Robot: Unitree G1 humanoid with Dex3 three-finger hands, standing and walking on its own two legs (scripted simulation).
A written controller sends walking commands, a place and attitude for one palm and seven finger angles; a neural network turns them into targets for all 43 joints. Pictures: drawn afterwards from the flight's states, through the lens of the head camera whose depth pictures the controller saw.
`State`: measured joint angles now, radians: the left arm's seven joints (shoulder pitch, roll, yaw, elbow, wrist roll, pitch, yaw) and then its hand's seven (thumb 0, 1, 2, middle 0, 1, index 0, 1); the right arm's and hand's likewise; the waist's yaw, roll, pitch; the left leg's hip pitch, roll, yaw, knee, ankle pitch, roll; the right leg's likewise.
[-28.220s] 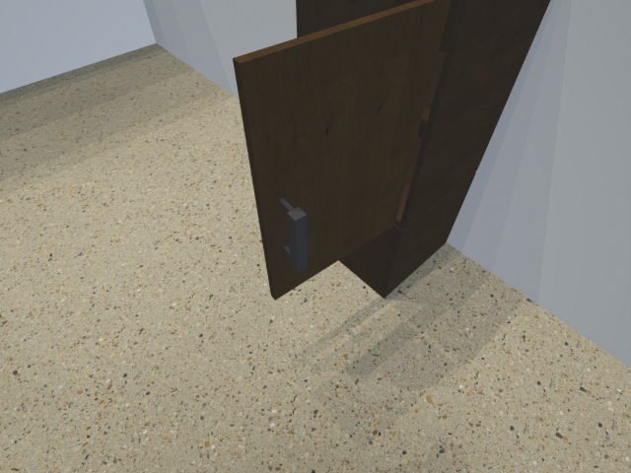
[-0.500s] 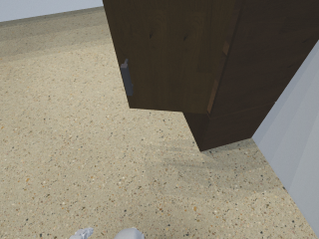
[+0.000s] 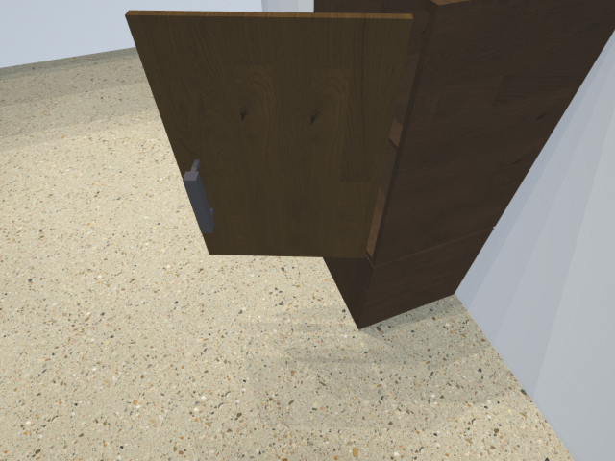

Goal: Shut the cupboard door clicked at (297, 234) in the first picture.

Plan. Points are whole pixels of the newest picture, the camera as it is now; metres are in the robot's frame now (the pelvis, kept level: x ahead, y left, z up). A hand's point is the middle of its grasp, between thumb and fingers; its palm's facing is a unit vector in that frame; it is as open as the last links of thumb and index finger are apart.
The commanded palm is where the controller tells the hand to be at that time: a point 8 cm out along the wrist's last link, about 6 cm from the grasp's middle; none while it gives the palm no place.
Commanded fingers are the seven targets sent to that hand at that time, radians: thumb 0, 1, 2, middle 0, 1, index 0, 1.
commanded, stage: take the last steps up to it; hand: left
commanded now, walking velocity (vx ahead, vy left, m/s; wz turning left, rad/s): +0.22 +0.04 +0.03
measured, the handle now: (202, 197) +0.62 +0.24 -0.09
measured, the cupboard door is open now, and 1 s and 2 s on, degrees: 68 68 68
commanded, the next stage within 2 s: come to a stop and stand still in 0.22 s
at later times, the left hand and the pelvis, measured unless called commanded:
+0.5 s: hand out of the picture +0.14 +0.19 -0.17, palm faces +0.08 -0.98 -0.16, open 7.4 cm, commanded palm none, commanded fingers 0.00 0.90 0.90 -0.20 -0.30 -0.20 -0.30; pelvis +0.14 +0.02 +0.01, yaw +1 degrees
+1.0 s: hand (173, 429) +0.19 +0.22 -0.16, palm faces +0.05 -0.97 -0.25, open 7.4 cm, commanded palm none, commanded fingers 0.00 0.90 0.90 -0.20 -0.30 -0.20 -0.30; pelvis +0.13 +0.02 +0.00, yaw +2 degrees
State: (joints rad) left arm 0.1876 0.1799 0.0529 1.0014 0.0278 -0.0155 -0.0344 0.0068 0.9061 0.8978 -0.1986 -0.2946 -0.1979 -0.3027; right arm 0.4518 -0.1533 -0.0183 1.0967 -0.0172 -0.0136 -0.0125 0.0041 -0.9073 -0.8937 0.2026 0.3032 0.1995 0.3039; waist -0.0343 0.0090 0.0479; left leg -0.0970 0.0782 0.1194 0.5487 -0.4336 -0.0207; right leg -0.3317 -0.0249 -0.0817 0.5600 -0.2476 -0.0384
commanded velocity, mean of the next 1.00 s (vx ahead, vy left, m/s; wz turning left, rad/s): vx -0.05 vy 0.01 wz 0.00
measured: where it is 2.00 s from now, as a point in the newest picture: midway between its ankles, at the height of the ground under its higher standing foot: outside the picture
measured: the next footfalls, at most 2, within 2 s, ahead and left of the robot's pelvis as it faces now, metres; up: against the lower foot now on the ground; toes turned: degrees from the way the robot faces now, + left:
left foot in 0.34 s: +0.21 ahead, +0.13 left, +0.00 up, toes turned +8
right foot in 0.58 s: +0.20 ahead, -0.10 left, +0.00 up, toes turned +1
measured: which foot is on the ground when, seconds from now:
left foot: up 0.00-0.32, down 0.34-0.66, up 0.68-0.98, down 1.00-1.00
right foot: down 0.00-0.34, up 0.36-0.56, down 0.58-1.00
